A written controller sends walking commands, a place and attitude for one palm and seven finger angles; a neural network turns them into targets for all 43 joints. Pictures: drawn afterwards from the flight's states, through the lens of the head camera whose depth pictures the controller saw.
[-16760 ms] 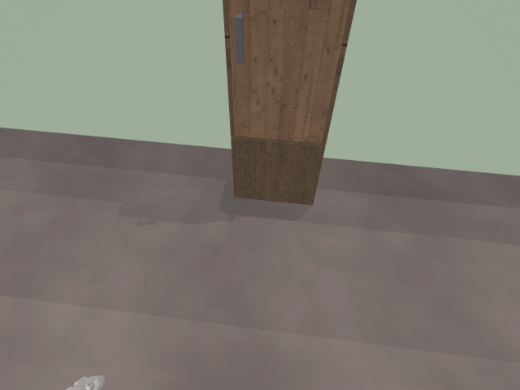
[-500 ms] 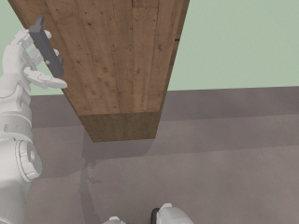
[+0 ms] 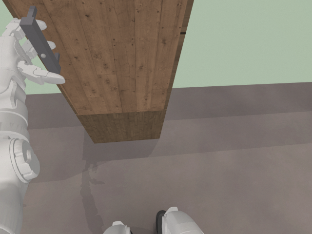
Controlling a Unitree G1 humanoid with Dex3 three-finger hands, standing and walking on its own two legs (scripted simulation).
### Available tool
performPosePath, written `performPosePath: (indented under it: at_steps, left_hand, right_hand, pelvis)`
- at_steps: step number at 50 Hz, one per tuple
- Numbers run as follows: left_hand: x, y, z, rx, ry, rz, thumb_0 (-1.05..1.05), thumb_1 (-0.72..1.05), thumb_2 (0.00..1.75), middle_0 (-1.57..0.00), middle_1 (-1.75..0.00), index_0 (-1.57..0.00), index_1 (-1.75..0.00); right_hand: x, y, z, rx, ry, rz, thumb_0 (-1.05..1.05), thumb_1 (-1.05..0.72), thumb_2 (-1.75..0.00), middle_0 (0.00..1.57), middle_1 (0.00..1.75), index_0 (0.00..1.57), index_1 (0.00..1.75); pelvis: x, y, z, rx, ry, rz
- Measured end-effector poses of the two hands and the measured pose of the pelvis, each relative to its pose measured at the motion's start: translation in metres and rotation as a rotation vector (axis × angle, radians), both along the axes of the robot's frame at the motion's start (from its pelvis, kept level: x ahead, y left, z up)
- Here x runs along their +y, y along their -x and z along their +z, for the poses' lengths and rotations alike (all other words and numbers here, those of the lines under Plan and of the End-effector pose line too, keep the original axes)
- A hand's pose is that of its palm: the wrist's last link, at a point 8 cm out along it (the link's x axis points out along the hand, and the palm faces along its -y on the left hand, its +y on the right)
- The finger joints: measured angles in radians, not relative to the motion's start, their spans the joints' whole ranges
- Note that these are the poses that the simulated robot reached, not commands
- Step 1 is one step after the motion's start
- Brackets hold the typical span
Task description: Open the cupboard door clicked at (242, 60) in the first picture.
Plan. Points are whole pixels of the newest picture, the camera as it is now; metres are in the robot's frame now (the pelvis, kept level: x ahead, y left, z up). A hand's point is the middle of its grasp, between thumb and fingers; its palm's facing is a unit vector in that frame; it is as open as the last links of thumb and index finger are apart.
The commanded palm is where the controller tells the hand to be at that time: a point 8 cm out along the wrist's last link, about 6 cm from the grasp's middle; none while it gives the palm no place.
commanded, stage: slide the fingers in behind the handle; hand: left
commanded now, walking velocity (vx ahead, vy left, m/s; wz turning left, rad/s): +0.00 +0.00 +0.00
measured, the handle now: (45, 42) +0.57 +0.22 +0.11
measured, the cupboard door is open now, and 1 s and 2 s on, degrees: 0 0 44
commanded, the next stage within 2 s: close the thumb around the handle in 0.02 s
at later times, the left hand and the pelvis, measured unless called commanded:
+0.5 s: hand (43, 57) +0.52 +0.22 +0.11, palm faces -0.02 -1.00 -0.01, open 9.8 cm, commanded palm +0.50 +0.26 +0.11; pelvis +0.02 +0.02 +0.00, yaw +0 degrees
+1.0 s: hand (54, 58) +0.52 +0.19 +0.11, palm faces +0.01 -1.00 -0.02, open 5.5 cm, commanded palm +0.49 +0.24 +0.11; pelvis +0.01 +0.00 +0.00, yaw +0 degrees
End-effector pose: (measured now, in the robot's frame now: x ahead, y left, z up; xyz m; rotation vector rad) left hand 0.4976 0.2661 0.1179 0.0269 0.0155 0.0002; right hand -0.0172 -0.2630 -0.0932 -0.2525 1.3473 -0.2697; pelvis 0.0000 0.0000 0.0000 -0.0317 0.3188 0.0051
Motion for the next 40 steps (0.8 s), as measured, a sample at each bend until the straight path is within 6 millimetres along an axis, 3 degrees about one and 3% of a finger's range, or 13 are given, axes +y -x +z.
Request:
performPosePath:
  at_steps: [9, 14, 33, 40]
  left_hand:
    - [0.004, -0.005, -0.003, 0.013, 0.010, -0.015, -0.02, -0.50, 0.30, -0.32, -1.21, -0.33, -1.23]
    - [0.005, -0.006, -0.004, 0.009, 0.017, -0.013, -0.02, -0.40, 0.34, -0.33, -1.23, -0.35, -1.24]
    - [-0.005, -0.006, -0.009, 0.001, 0.012, -0.021, 0.00, 0.52, 0.74, -0.37, -1.31, -0.38, -1.32]
    - [-0.016, -0.004, -0.010, 0.014, 0.025, -0.027, -0.01, 0.69, 0.84, -0.39, -1.33, -0.39, -1.34]
  right_hand:
    - [0.007, -0.005, 0.001, 0.020, -0.001, 0.011, 0.00, -0.90, -0.90, 0.21, 0.30, 0.20, 0.30]
    - [0.011, -0.012, 0.001, 0.016, -0.004, 0.019, 0.00, -0.90, -0.90, 0.21, 0.30, 0.20, 0.30]
    - [0.021, -0.028, -0.003, -0.016, -0.027, 0.021, 0.00, -0.90, -0.90, 0.21, 0.30, 0.20, 0.30]
    - [0.020, -0.026, -0.004, -0.027, -0.036, 0.010, 0.00, -0.90, -0.90, 0.21, 0.30, 0.20, 0.30]
  pelvis:
    - [0.007, -0.008, 0.000, 0.010, 0.008, 0.009]
    - [0.010, -0.011, 0.000, 0.010, 0.012, 0.014]
    - [0.016, -0.018, 0.001, -0.001, 0.016, 0.013]
    - [0.013, -0.016, 0.002, -0.009, 0.010, 0.005]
